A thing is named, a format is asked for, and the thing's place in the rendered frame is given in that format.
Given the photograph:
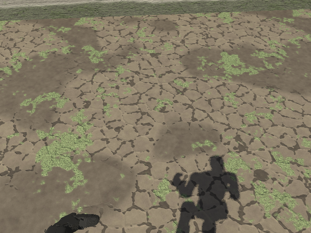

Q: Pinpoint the left robot hand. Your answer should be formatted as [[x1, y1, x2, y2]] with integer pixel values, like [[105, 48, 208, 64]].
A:
[[45, 213, 100, 233]]

